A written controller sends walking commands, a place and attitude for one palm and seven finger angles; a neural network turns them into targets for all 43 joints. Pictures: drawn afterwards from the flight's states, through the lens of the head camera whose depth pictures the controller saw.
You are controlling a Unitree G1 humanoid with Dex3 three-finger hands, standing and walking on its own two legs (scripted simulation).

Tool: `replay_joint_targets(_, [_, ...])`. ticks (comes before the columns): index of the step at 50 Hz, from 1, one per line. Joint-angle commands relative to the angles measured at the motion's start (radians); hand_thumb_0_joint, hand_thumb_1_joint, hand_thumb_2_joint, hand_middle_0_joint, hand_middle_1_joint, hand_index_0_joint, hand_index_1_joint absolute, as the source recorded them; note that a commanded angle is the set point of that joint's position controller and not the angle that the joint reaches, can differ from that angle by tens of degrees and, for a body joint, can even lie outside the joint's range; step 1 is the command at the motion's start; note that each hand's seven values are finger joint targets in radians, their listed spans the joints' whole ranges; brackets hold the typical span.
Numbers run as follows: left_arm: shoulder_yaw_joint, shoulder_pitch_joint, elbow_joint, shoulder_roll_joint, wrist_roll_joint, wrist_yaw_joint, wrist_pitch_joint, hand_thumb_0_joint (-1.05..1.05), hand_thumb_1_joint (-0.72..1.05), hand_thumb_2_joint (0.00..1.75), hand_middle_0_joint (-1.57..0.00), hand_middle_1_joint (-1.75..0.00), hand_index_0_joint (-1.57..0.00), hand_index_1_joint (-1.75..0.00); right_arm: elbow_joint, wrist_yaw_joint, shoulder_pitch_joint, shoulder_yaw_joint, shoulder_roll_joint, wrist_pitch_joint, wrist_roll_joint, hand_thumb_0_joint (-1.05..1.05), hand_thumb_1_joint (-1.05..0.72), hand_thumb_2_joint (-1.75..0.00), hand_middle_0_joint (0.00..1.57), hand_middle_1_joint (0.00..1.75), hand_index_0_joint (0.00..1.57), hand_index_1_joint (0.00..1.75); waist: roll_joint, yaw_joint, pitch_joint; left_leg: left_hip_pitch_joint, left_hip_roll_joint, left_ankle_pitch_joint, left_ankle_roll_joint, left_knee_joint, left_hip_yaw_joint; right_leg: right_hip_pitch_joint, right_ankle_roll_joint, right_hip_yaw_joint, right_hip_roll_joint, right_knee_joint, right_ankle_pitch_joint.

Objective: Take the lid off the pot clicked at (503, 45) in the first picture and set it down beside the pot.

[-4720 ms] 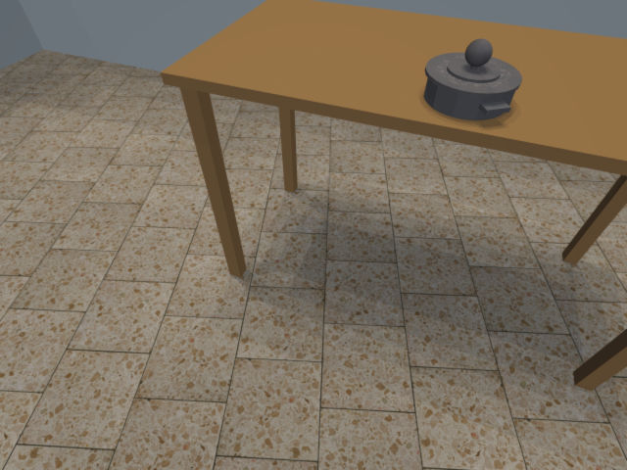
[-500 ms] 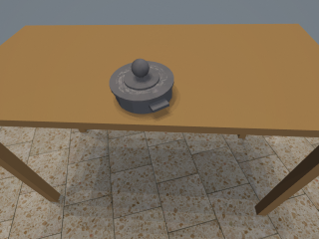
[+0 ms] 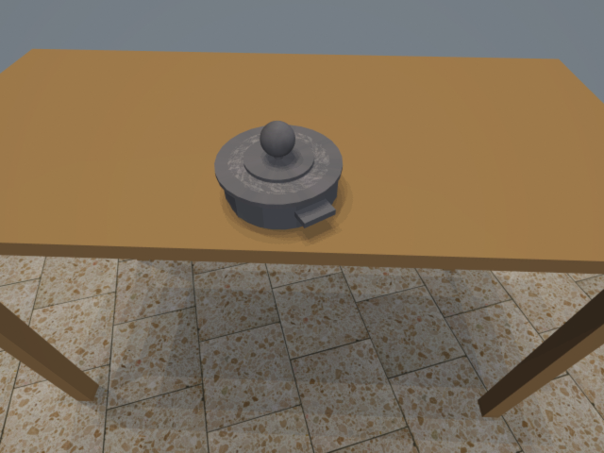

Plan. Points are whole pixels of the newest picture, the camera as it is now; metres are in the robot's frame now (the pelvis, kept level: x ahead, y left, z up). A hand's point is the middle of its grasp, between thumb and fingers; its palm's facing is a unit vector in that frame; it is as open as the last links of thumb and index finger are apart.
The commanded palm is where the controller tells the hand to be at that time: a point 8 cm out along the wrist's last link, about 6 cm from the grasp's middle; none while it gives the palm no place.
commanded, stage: look again from close up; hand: left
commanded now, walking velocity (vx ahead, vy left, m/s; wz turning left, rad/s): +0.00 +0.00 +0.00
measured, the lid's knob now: (277, 139) +0.49 +0.07 +0.17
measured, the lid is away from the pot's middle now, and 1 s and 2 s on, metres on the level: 0.00 0.00 0.00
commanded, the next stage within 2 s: lift the closed hand beside the body in 1.02 s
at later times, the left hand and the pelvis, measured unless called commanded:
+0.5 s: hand out of the picture +0.06 +0.19 -0.17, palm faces -0.01 -0.97 -0.25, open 7.4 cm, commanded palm none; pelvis +0.02 +0.01 -0.01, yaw -1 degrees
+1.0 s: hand out of the picture +0.03 +0.17 -0.18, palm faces +0.01 -0.98 -0.20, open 7.4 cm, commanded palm none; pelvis +0.02 -0.01 +0.00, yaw -1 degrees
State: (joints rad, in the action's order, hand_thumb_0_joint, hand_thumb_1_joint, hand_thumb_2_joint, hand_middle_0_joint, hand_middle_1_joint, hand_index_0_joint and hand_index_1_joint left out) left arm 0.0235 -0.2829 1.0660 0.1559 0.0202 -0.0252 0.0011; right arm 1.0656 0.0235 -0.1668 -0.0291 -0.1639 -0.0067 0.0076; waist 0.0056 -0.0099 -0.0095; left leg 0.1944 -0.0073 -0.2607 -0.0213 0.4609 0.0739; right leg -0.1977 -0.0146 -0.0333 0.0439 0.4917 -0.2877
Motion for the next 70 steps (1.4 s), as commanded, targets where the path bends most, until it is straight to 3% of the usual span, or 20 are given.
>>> replay_joint_targets(1, [0.002, -0.124, 0.004, 0.111, 0.011, -0.052, 0.039, 0.0, 0.9, 0.9, -0.2, -0.3, -0.2, -0.3, -0.082, -0.004, -0.018, -0.007, -0.133, 0.037, 0.0, 0.0, -0.9, -0.9, 0.2, 0.3, 0.2, 0.3, -0.124, -0.019, -0.035, 0.013, 0.126, 0.303, 0.017, 0.113, -0.077, -0.022, 0.022, 0.137, 0.106, -0.095, 0.514])
replay_joint_targets(2, [-0.001, -0.065, -0.04, 0.142, 0.003, -0.048, 0.051, 0.0, 0.9, 0.9, -0.2, -0.3, -0.2, -0.3, -0.095, -0.009, -0.096, -0.002, -0.088, 0.034, 0.003, 0.0, -0.9, -0.9, 0.2, 0.3, 0.2, 0.3, -0.09, 0.033, 0.071, 0.015, 0.089, 0.056, 0.014, 0.05, -0.082, 0.032, 0.056, 0.154, 0.141, -0.076, 0.396])
replay_joint_targets(3, [-0.004, -0.026, -0.055, 0.135, -0.001, -0.039, 0.051, 0.0, 0.9, 0.9, -0.2, -0.3, -0.2, -0.3, -0.081, -0.009, -0.102, 0.004, -0.086, 0.037, 0.006, 0.0, -0.9, -0.9, 0.2, 0.3, 0.2, 0.3, 0.028, 0.034, 0.051, 0.007, 0.087, 0.077, 0.006, -0.001, -0.088, 0.007, 0.069, 0.133, 0.119, -0.042, 0.313])
replay_joint_targets(4, [0.005, -0.025, -0.066, 0.154, -0.008, -0.03, 0.04, 0.0, 0.9, 0.9, -0.2, -0.3, -0.2, -0.3, -0.086, -0.013, -0.12, -0.001, -0.093, 0.036, 0.01, 0.0, -0.9, -0.9, 0.2, 0.3, 0.2, 0.3, 0.159, 0.02, 0.126, -0.036, 0.099, 0.168, 0.001, -0.008, -0.1, 0.027, 0.082, 0.096, 0.087, 0.013, 0.244])
replay_joint_targets(5, [0.004, -0.043, -0.075, 0.147, -0.01, -0.027, 0.032, 0.0, 0.9, 0.9, -0.2, -0.3, -0.2, -0.3, -0.102, -0.008, -0.103, -0.003, -0.107, 0.036, 0.01, 0.0, -0.9, -0.9, 0.2, 0.3, 0.2, 0.3, 0.201, 0.014, 0.107, -0.03, 0.121, 0.216, -0.013, 0.002, -0.119, -0.003, 0.074, 0.067, 0.057, 0.016, 0.155])
replay_joint_targets(8, [-0.009, -0.049, -0.058, 0.117, -0.008, -0.025, 0.024, 0.0, 0.9, 0.9, -0.2, -0.3, -0.2, -0.3, -0.1, 0.0, -0.117, 0.004, -0.114, 0.039, 0.007, 0.0, -0.9, -0.9, 0.2, 0.3, 0.2, 0.3, 0.099, 0.006, 0.03, 0.013, 0.133, 0.306, -0.027, 0.003, -0.128, -0.013, 0.063, 0.045, 0.032, 0.007, 0.125])
replay_joint_targets(11, [-0.01, -0.027, -0.06, 0.112, -0.01, -0.025, 0.018, 0.0, 0.9, 0.9, -0.2, -0.3, -0.2, -0.3, -0.096, 0.003, -0.145, 0.008, -0.113, 0.036, 0.004, 0.0, -0.9, -0.9, 0.2, 0.3, 0.2, 0.3, -0.008, 0.013, -0.031, 0.04, 0.12, 0.254, -0.02, -0.005, -0.127, -0.029, 0.063, 0.054, 0.041, -0.001, 0.157])
replay_joint_targets(35, [-0.006, -0.028, -0.049, 0.127, -0.013, -0.022, 0.016, 0.0, 0.9, 0.9, -0.2, -0.3, -0.2, -0.3, -0.027, 0.008, -0.141, 0.004, -0.086, 0.035, 0.002, 0.0, -0.9, -0.9, 0.2, 0.3, 0.2, 0.3, -0.004, 0.01, -0.012, -0.04, 0.107, 0.23, -0.012, -0.022, -0.087, -0.006, 0.057, 0.088, 0.066, -0.042, 0.27])
replay_joint_targets(55, [-0.005, -0.028, -0.04, 0.121, -0.012, -0.018, 0.016, 0.0, 0.9, 0.9, -0.2, -0.3, -0.2, -0.3, -0.005, 0.009, -0.109, 0.003, -0.085, 0.03, 0.002, 0.0, -0.9, -0.9, 0.2, 0.3, 0.2, 0.3, -0.019, 0.004, -0.038, -0.037, 0.113, 0.192, -0.004, -0.051, -0.087, -0.002, 0.054, 0.088, 0.067, -0.082, 0.244])
replay_joint_targets(56, [-0.003, -0.125, 0.01, 0.133, 0.005, -0.053, 0.037, 0.0, 0.9, 0.9, -0.2, -0.3, -0.2, -0.3, -0.065, 0.003, -0.031, -0.001, -0.133, 0.036, -0.005, 0.0, -0.9, -0.9, 0.2, 0.3, 0.2, 0.3, -0.024, -0.023, -0.01, -0.004, 0.126, 0.307, 0.022, 0.159, -0.05, 0.007, 0.03, 0.151, 0.127, -0.078, 0.672])
replay_joint_targets(57, [0.028, 0.517, -1.252, 0.299, -0.117, -0.069, 0.18, 0.0, 0.9, 0.9, -0.24, -0.35, -0.24, -0.35, -0.37, 0.001, -0.053, 0.009, -0.22, 0.216, -0.068, 0.0, -0.9, -0.9, 0.2, 0.3, 0.2, 0.3, 0.138, -0.024, 0.471, -0.202, 0.023, 0.438, 0.019, -0.031, -0.102, 0.219, 0.054, 0.056, 0.051, 0.011, 0.64])
replay_joint_targets(58, [0.058, 0.086, -1.106, 0.275, -0.038, -0.113, 0.084, 0.0, 0.9, 0.9, -0.29, -0.4, -0.29, -0.4, -0.336, 0.043, -0.008, 0.023, -0.161, 0.285, -0.058, 0.0, -0.9, -0.9, 0.2, 0.3, 0.2, 0.3, 0.343, -0.047, 0.459, -0.285, 0.054, 0.611, 0.012, -0.036, -0.094, 0.142, 0.068, 0.045, 0.006, 0.026, 0.465])
replay_joint_targets(59, [0.052, 0.052, -1.049, 0.249, -0.075, -0.153, 0.007, 0.0, 0.9, 0.9, -0.33, -0.44, -0.33, -0.44, -0.267, 0.04, 0.021, 0.009, -0.173, 0.297, -0.074, 0.0, -0.9, -0.9, 0.2, 0.3, 0.2, 0.3, 0.264, -0.037, 0.358, -0.226, 0.066, 0.552, 0.042, -0.017, -0.092, 0.089, 0.048, -0.015, -0.003, -0.009, 0.331])
replay_joint_targets(60, [-0.03, -0.129, -1.002, 0.084, -0.071, -0.15, -0.061, 0.0, 0.9, 0.9, -0.38, -0.49, -0.38, -0.49, -0.28, 0.03, 0.025, 0.005, -0.155, 0.307, -0.086, 0.0, -0.9, -0.9, 0.2, 0.3, 0.2, 0.3, 0.234, -0.027, 0.277, -0.209, 0.053, 0.526, 0.031, -0.043, -0.088, 0.092, 0.044, -0.026, -0.004, -0.057, 0.33])
replay_joint_targets(63, [-0.047, -0.363, -0.818, -0.002, -0.02, -0.115, -0.08, 0.0, 0.9, 0.9, -0.51, -0.64, -0.51, -0.64, -0.358, -0.007, 0.057, -0.023, -0.157, 0.301, -0.04, 0.0, -0.9, -0.9, 0.2, 0.3, 0.2, 0.3, -0.099, -0.034, -0.017, -0.044, 0.048, 0.466, 0.009, -0.067, -0.095, 0.01, 0.024, -0.081, -0.019, -0.081, 0.318])
replay_joint_targets(64, [0.01, -0.504, -0.76, 0.013, -0.022, -0.103, -0.074, 0.0, 0.9, 0.9, -0.55, -0.68, -0.55, -0.68, -0.385, -0.016, 0.082, -0.048, -0.16, 0.277, -0.043, 0.0, -0.9, -0.9, 0.2, 0.3, 0.2, 0.3, -0.186, -0.053, -0.041, -0.004, 0.055, 0.435, 0.007, -0.066, -0.092, 0.018, 0.025, -0.085, -0.02, -0.086, 0.319])
replay_joint_targets(65, [0.023, -0.536, -0.789, 0.033, -0.01, -0.082, -0.061, 0.0, 0.9, 0.9, -0.6, -0.73, -0.6, -0.73, -0.425, -0.023, 0.099, -0.051, -0.158, 0.253, -0.04, 0.0, -0.9, -0.9, 0.2, 0.3, 0.2, 0.3, -0.236, -0.059, -0.085, 0.031, 0.048, 0.355, 0.013, -0.068, -0.074, 0.002, 0.024, -0.079, -0.027, -0.086, 0.284])
replay_joint_targets(67, [0.076, -0.505, -0.942, 0.102, -0.022, -0.05, -0.012, 0.0, 0.9, 0.9, -0.68, -0.83, -0.68, -0.83, -0.513, -0.022, 0.142, -0.051, -0.155, 0.227, -0.047, 0.0, -0.9, -0.9, 0.2, 0.3, 0.2, 0.3, -0.229, -0.061, -0.131, 0.068, 0.031, 0.2, 0.015, -0.076, -0.049, -0.025, 0.022, -0.056, -0.026, -0.114, 0.164])
replay_joint_targets(69, [0.164, -0.348, -1.25, 0.232, -0.047, -0.048, 0.06, 0.0, 0.9, 0.9, -0.77, -0.92, -0.77, -0.92, -0.596, -0.012, 0.151, -0.04, -0.159, 0.233, -0.047, 0.0, -0.9, -0.9, 0.2, 0.3, 0.2, 0.3, -0.124, -0.051, -0.052, 0.009, 0.023, 0.105, 0.012, -0.075, -0.039, -0.021, 0.019, -0.035, -0.015, -0.153, 0.072])
replay_joint_targets(70, [0.16, -0.247, -1.391, 0.247, -0.046, -0.049, 0.092, 0.0, 0.9, 0.9, -0.82, -0.97, -0.82, -0.97, -0.626, -0.001, 0.148, -0.024, -0.154, 0.243, -0.042, 0.0, -0.9, -0.9, 0.2, 0.3, 0.2, 0.3, -0.012, -0.044, -0.011, -0.02, 0.011, 0.079, 0.008, -0.077, -0.028, -0.02, 0.017, -0.016, -0.013, -0.163, 0.041])
